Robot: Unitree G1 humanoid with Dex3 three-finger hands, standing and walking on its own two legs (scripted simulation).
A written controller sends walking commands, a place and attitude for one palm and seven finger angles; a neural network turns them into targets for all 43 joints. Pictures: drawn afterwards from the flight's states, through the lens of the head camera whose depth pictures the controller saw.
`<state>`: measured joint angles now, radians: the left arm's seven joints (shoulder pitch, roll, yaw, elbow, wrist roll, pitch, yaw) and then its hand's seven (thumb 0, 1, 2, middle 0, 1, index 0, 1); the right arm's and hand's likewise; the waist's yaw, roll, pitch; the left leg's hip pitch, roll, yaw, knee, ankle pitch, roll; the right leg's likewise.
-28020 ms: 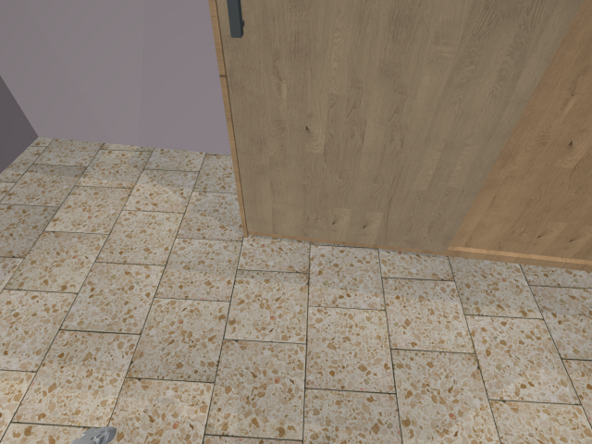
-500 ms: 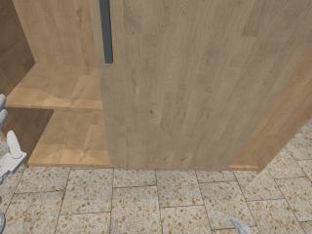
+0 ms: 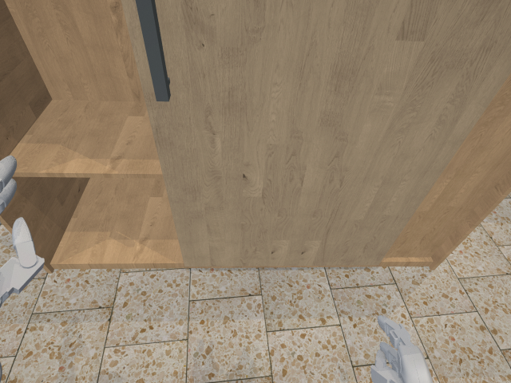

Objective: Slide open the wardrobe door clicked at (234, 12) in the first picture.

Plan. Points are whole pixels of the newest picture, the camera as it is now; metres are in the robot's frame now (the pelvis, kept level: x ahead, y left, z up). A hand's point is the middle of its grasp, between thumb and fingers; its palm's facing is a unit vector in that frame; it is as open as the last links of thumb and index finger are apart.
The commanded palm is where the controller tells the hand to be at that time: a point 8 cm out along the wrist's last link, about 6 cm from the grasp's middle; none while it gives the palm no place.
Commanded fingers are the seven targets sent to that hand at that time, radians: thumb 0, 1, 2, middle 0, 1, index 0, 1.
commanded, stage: stop stepping back and stand still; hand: left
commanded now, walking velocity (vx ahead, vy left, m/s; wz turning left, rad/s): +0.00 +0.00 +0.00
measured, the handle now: (153, 27) +0.65 +0.24 +0.25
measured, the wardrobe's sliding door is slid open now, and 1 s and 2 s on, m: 0.56 0.56 0.56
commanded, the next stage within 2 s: let the arm hang, fingers relaxed in 0.04 s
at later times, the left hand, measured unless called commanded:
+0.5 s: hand out of the picture +0.00 +0.17 -0.18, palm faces +0.03 -0.99 -0.15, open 7.2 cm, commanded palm none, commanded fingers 0.00 0.90 0.90 -0.20 -0.30 -0.20 -0.30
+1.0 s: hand out of the picture +0.03 +0.23 -0.16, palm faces +0.04 -0.95 -0.30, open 7.4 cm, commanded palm none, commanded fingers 0.00 0.90 0.90 -0.20 -0.30 -0.20 -0.30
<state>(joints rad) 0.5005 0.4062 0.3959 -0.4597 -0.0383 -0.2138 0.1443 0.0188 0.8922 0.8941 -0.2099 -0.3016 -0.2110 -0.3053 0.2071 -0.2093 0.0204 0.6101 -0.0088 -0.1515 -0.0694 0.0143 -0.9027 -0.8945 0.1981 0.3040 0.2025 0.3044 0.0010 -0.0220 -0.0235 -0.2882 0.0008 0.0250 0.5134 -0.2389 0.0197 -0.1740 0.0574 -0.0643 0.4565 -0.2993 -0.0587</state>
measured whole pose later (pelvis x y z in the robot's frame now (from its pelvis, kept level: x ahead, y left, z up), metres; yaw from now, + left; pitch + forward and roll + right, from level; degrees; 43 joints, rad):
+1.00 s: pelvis -0.02 +0.00 +0.01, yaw +2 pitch -1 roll +0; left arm 0.16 0.28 0.01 1.13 0.01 -0.01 0.01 0.01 0.91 0.89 -0.20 -0.30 -0.20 -0.30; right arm 0.18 -0.25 0.01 1.12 -0.02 0.00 -0.01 0.01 -0.91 -0.89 0.20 0.30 0.20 0.30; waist 0.00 0.02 0.03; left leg -0.22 -0.02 0.00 0.39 -0.15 0.03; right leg -0.11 0.04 -0.09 0.36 -0.24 -0.06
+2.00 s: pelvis +0.02 -0.02 +0.01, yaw +1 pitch -1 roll +1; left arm 0.13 0.29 0.01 1.12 0.01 -0.01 0.01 0.01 0.91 0.89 -0.20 -0.30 -0.20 -0.30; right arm 0.12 -0.30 0.01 1.13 -0.01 0.00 -0.02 0.01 -0.90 -0.89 0.20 0.30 0.20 0.30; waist 0.00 0.00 0.04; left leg -0.14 0.00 0.01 0.35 -0.18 -0.01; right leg -0.03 0.07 -0.07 0.28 -0.25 -0.08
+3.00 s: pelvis +0.01 -0.01 +0.01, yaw +0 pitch -1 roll +0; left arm 0.13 0.31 0.01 1.14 0.01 -0.01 0.01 0.01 0.91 0.89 -0.20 -0.30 -0.20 -0.30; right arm 0.12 -0.32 0.01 1.13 -0.01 0.00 -0.02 0.01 -0.90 -0.89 0.20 0.30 0.20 0.30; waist 0.00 0.00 0.05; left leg -0.14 0.00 0.03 0.32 -0.16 0.00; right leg -0.03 0.07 -0.06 0.26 -0.22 -0.08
